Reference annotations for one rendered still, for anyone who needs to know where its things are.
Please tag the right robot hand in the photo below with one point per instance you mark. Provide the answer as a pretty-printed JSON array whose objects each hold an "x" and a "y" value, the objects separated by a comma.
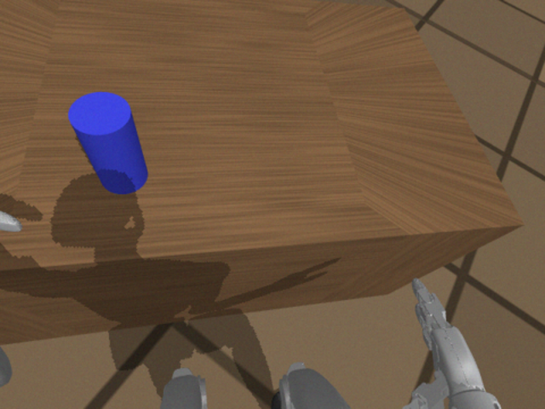
[{"x": 453, "y": 362}]

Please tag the right robot arm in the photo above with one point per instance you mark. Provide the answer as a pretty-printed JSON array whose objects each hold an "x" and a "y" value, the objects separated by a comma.
[{"x": 473, "y": 399}]

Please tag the can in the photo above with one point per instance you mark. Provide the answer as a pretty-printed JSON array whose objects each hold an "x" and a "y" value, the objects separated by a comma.
[{"x": 104, "y": 124}]

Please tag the left robot hand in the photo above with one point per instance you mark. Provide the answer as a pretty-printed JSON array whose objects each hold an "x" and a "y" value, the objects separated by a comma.
[{"x": 9, "y": 223}]

